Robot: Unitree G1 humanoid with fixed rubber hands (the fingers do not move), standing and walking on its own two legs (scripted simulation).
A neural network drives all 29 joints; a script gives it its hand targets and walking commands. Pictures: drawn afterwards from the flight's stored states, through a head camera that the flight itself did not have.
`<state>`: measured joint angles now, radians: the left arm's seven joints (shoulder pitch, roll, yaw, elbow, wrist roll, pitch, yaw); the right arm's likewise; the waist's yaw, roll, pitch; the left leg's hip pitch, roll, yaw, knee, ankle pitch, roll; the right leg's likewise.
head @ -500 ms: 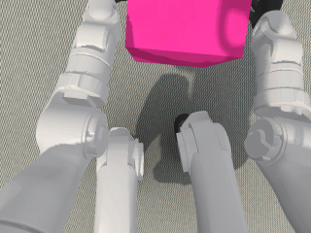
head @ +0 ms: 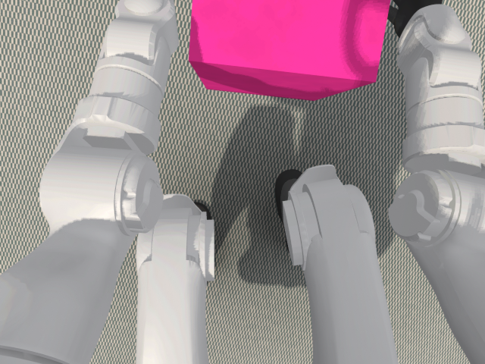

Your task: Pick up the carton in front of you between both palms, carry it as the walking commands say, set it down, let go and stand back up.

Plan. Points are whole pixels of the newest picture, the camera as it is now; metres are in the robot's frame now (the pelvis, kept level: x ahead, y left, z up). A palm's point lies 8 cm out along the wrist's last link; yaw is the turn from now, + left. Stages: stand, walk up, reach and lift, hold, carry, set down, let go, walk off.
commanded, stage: set down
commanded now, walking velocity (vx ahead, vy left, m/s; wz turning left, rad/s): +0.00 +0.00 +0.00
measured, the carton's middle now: (277, 15) +0.53 -0.12 -0.25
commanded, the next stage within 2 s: let go in 1.64 s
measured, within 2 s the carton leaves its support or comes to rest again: rests again in 0.34 s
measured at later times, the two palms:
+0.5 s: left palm out of the picture +0.57 +0.05 -0.20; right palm (421, 22) +0.48 -0.30 -0.20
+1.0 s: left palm out of the picture +0.59 +0.04 -0.05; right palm out of the picture +0.49 -0.32 -0.06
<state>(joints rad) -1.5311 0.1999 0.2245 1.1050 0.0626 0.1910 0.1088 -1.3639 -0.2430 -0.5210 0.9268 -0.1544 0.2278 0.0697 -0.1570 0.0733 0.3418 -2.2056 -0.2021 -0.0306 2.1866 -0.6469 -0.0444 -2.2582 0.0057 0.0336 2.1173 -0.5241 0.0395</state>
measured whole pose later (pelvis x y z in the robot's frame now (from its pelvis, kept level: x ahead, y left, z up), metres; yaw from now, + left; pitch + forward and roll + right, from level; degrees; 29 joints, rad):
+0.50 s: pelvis +0.00 +0.00 -0.01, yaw -1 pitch +35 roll -1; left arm -1.55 0.32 0.04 1.11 -0.09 0.13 0.12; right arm -1.44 -0.37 -0.45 1.17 0.00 0.05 -0.01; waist -0.14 0.03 0.48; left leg -2.17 -0.15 -0.03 2.23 -0.66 -0.04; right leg -2.23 -0.01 0.00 2.15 -0.52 0.01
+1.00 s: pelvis +0.00 -0.01 +0.06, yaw -2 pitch +42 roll +2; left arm -1.46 0.31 0.16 1.05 -0.05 0.21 0.12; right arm -1.33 -0.34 -0.32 0.97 0.09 0.16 -0.05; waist -0.14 0.05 0.16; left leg -2.09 -0.09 -0.01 1.98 -0.62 -0.03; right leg -2.18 0.02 0.02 1.92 -0.46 0.00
